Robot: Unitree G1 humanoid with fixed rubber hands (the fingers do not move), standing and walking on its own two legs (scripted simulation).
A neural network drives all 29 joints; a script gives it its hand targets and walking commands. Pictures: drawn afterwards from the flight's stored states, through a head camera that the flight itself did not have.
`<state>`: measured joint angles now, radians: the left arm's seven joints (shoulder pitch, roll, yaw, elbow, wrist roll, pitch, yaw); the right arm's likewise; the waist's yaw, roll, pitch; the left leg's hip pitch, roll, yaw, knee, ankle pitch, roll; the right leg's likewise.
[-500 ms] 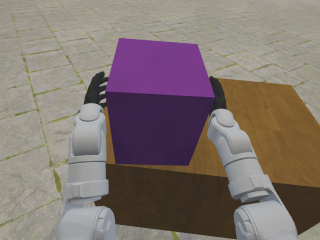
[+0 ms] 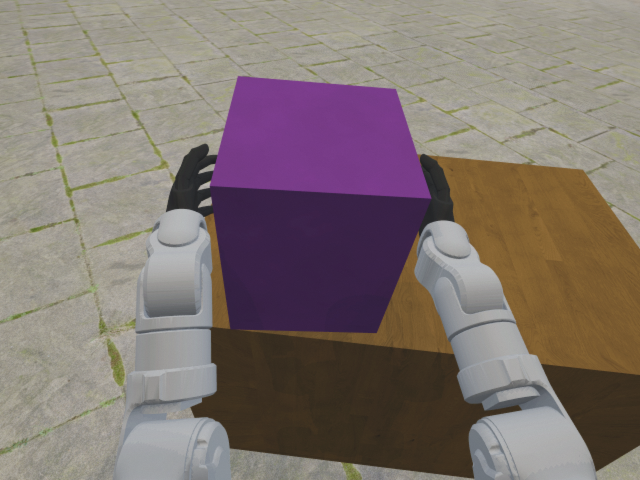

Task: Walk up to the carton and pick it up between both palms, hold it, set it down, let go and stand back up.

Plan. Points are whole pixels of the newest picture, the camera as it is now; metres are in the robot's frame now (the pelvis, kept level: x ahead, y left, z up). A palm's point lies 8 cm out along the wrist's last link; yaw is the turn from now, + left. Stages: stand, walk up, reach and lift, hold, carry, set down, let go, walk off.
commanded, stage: hold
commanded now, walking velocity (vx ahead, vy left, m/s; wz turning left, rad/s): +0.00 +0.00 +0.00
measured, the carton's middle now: (311, 211) +0.41 +0.01 +0.15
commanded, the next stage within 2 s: none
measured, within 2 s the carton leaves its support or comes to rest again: neither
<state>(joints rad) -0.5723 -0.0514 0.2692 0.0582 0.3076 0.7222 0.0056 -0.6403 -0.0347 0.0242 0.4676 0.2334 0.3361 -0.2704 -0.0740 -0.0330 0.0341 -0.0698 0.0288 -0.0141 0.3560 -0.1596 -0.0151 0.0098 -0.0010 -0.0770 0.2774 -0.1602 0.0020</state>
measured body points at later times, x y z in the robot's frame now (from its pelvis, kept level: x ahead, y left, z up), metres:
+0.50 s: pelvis -0.01 +0.00 +0.00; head -0.05 +0.03 +0.45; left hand +0.37 +0.16 +0.19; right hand +0.37 -0.13 +0.18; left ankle +0.03 +0.12 -0.75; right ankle +0.00 -0.12 -0.75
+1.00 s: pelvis +0.00 +0.00 +0.00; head -0.04 +0.02 +0.45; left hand +0.38 +0.16 +0.19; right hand +0.38 -0.14 +0.18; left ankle +0.03 +0.12 -0.75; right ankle +0.00 -0.12 -0.75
